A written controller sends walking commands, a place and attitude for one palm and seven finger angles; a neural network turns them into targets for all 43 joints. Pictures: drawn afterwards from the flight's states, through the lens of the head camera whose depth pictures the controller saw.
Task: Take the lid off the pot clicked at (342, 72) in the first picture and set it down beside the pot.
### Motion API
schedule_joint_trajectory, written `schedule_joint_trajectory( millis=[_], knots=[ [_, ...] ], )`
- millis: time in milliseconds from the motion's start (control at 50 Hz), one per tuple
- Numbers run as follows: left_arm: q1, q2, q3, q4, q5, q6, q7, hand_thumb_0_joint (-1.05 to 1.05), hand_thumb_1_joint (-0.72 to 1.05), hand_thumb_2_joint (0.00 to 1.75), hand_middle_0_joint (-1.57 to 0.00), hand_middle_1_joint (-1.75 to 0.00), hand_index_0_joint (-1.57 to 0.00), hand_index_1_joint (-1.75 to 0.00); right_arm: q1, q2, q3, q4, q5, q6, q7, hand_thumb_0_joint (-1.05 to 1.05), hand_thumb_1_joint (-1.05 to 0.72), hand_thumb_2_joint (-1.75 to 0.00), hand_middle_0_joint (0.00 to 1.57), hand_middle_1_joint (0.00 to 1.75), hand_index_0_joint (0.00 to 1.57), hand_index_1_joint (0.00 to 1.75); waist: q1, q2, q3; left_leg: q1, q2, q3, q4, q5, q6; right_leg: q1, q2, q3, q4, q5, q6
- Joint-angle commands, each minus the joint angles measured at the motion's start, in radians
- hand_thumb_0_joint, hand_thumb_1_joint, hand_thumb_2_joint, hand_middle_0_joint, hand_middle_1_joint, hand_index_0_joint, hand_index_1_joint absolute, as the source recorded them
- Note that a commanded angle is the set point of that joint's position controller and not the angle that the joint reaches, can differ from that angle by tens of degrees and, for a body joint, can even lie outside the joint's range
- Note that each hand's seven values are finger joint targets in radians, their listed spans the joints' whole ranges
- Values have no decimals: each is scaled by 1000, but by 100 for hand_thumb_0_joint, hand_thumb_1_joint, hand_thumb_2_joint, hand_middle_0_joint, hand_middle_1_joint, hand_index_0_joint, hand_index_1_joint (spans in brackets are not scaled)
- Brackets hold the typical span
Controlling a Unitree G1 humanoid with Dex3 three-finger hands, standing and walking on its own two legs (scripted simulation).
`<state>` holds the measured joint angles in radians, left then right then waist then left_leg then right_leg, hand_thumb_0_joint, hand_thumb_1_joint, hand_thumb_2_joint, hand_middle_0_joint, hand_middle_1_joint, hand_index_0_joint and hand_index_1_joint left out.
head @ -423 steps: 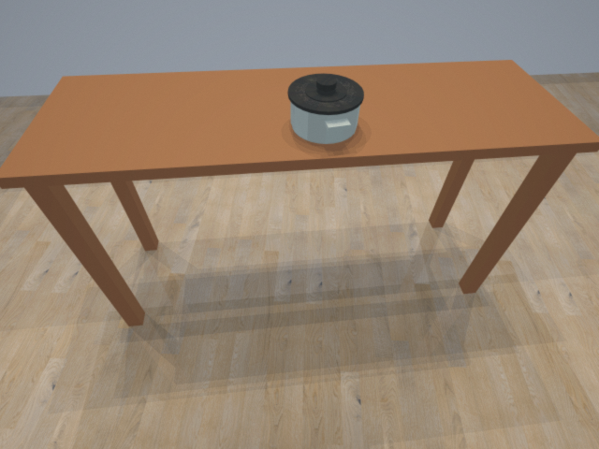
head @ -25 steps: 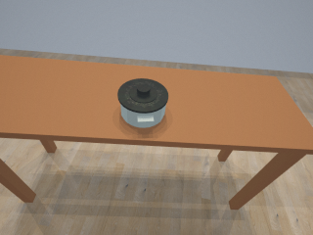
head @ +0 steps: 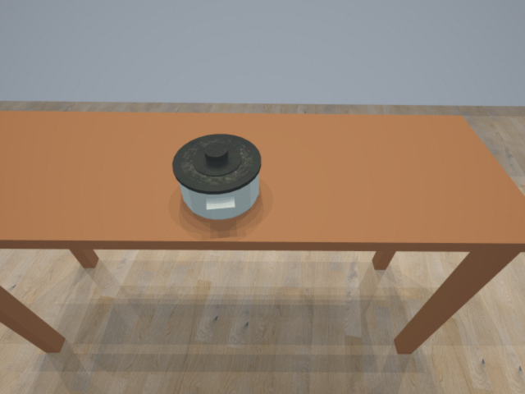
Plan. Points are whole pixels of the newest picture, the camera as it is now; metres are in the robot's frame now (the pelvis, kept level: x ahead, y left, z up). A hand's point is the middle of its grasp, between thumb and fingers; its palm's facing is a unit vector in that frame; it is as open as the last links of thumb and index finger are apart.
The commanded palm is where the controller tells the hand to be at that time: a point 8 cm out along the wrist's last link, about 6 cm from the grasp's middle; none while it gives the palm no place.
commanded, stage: come to a stop and stand still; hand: left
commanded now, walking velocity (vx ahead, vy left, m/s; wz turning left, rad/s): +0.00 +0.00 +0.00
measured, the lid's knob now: (216, 152) +0.53 +0.12 +0.08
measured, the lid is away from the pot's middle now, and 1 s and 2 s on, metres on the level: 0.00 0.00 0.00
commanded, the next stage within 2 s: look again from close up in 0.30 s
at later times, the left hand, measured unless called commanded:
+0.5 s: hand out of the picture -0.01 +0.17 -0.17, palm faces +0.03 -0.98 -0.19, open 7.4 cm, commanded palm none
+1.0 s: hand out of the picture -0.03 +0.18 -0.17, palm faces +0.02 -0.98 -0.18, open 7.4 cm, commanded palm none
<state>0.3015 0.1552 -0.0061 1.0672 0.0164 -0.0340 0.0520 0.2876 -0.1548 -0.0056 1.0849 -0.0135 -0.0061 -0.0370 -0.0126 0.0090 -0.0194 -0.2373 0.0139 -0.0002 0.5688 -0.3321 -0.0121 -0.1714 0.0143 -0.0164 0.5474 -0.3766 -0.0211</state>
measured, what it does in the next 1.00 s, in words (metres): stands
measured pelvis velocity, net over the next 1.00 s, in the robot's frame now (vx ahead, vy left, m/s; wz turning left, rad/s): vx -0.02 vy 0.01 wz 0.00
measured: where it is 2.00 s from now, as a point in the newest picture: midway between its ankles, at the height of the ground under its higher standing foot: outside the picture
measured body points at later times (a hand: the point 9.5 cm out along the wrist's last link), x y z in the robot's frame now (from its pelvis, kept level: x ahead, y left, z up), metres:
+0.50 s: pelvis +0.00 +0.00 +0.01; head +0.01 +0.01 +0.46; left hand -0.01 +0.22 -0.16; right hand +0.02 -0.23 -0.15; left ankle -0.02 +0.13 -0.73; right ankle -0.05 -0.11 -0.73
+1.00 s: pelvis -0.02 +0.01 +0.01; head -0.01 +0.02 +0.46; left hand -0.03 +0.23 -0.16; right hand -0.02 -0.20 -0.15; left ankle -0.02 +0.13 -0.73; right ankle -0.05 -0.11 -0.73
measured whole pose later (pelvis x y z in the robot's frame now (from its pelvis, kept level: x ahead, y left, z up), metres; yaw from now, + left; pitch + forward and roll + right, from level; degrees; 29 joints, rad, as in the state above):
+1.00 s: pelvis -0.02 +0.01 +0.01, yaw +0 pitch -1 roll +0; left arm 0.31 0.16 -0.01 1.10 0.02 -0.02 0.04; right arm 0.28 -0.13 0.00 1.14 -0.01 -0.01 -0.03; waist 0.01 -0.03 0.04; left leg -0.19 -0.01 0.01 0.46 -0.25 0.01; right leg -0.14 -0.01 -0.01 0.46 -0.30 0.00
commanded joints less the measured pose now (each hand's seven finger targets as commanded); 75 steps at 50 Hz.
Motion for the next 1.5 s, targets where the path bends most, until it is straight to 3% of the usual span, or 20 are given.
schedule_joint_trajectory(
  millis=[0, 40, 120, 180, 300, 320, 420, 640, 720, 900, 920, 1000, 1120, 1200, 1400, 1420, 1480],
  knots=[
    [66, 105, 25, -27, -4, -5, 1, 0, 90, 90, -20, -30, -20, -30, 39, -69, -9, -28, 2, -22, 4, 0, -90, -90, 20, 30, 20, 30, 7, -24, 82, 14, 64, -47, -89, 294, 31, -47, -105, 91, -109, 375, -27],
    [71, 114, 28, -32, -5, -4, 0, 0, 90, 90, -20, -30, -20, -30, 28, -76, -11, -32, 3, -23, 3, 0, -90, -90, 20, 30, 20, 30, 11, -10, 56, 33, 64, -47, -86, 315, 32, -31, -107, 89, -109, 394, -22],
    [78, 124, 31, -31, -6, -6, -1, 0, 90, 90, -20, -30, -20, -30, 17, -73, -10, -32, 5, -23, 1, 0, -90, -90, 20, 30, 20, 30, 14, -50, 27, 50, 63, -34, -92, 318, 26, 11, -119, 93, -109, 501, -20],
    [78, 128, 32, -28, -5, -7, 1, 0, 90, 90, -20, -30, -20, -30, 11, -78, -10, -22, 7, -21, 0, 0, -90, -90, 20, 30, 20, 30, 13, -28, 27, 48, 63, -30, -87, 337, 23, 26, -126, 97, -110, 547, -17],
    [78, 122, 27, -18, -5, -1, -3, 0, 90, 90, -20, -30, -20, -30, -2, -76, -7, -12, 7, -17, 0, 0, -90, -90, 20, 30, 20, 30, 17, -11, 79, 49, 65, -38, -114, 294, 25, -10, -121, 97, -145, 438, -13],
    [77, 127, 27, -19, -7, 1, -5, 0, 90, 90, -20, -30, -20, -30, 3, -74, -8, -15, 7, -18, 0, 0, -90, -90, 20, 30, 20, 30, 18, -28, 68, 58, 67, -42, -120, 291, 26, -6, -116, 91, -147, 420, -12],
    [78, 121, 25, -14, -7, 1, -6, 0, 90, 90, -20, -30, -20, -30, 4, -79, -8, -8, 7, -21, -1, 0, -90, -90, 20, 30, 20, 30, 21, -1, 56, 76, 72, -50, -132, 322, 30, -2, -113, 85, -146, 404, -15],
    [78, 108, 22, 2, -6, 5, -9, 0, 90, 90, -20, -30, -20, -30, 13, -81, -8, 7, 7, -22, 2, 0, -90, -90, 20, 30, 20, 30, 24, -12, 83, 59, 72, -63, -161, 284, 36, -14, -113, 77, -166, 300, -13],
    [81, 109, 22, 4, -7, 4, -10, 0, 90, 90, -20, -30, -20, -30, 24, -72, -7, 10, 7, -22, 2, 0, -90, -90, 20, 30, 20, 30, 25, -25, 80, 60, 71, -65, -169, 272, 37, -9, -113, 78, -173, 294, -14],
    [84, 95, 20, 13, -6, 5, -9, 0, 90, 90, -20, -30, -20, -30, 40, -68, -8, 21, 7, -23, 3, 0, -90, -90, 20, 30, 20, 30, 23, 7, 90, 56, 69, -70, -181, 269, 38, -23, -113, 78, -173, 261, -15],
    [89, 97, 21, 11, -6, 5, -11, 0, 90, 90, -20, -30, -20, -30, 39, -62, -7, 21, 8, -24, 3, 0, -90, -90, 20, 30, 20, 30, 27, -17, 88, 57, 73, -71, -182, 268, 41, -16, -110, 70, -176, 261, -13],
    [91, 86, 19, 16, -5, 6, -10, 0, 90, 90, -20, -30, -20, -30, 46, -61, -9, 23, 8, -23, 2, 0, -90, -90, 20, 30, 20, 30, 23, 15, 97, 55, 69, -74, -187, 254, 41, -33, -111, 78, -177, 237, -15],
    [99, 81, 19, 19, -5, 7, -11, 0, 90, 90, -20, -30, -20, -30, 53, -53, -10, 24, 9, -23, 2, 0, -90, -90, 20, 30, 20, 30, 25, -15, 104, 48, 70, -76, -196, 227, 44, -33, -107, 71, -184, 217, -12],
    [101, 73, 18, 24, -4, 6, -10, 0, 90, 90, -20, -30, -20, -30, 57, -55, -11, 27, 8, -23, 2, 0, -90, -90, 20, 30, 20, 30, 21, 10, 106, 53, 67, -79, -200, 227, 44, -46, -110, 74, -180, 214, -15],
    [114, 65, 18, 31, -3, 5, -10, 0, 90, 90, -20, -30, -20, -30, 65, -48, -12, 27, 8, -24, 2, 0, -90, -90, 20, 30, 20, 30, 23, -1, 106, 47, 66, -77, -204, 208, 45, -50, -110, 74, -181, 206, -13],
    [116, 68, 18, 28, -4, 6, -11, 0, 90, 90, -20, -30, -20, -30, 65, -43, -12, 25, 10, -23, 2, 0, -90, -90, 20, 30, 20, 30, 24, -28, 112, 43, 67, -81, -205, 204, 47, -49, -104, 75, -182, 207, -13],
    [119, 61, 17, 32, -3, 5, -10, 0, 90, 90, -20, -30, -20, -30, 65, -45, -14, 28, 8, -22, 2, 0, -90, -90, 20, 30, 20, 30, 22, -6, 107, 50, 65, -76, -203, 196, 45, -61, -108, 82, -182, 200, -15]
  ],
)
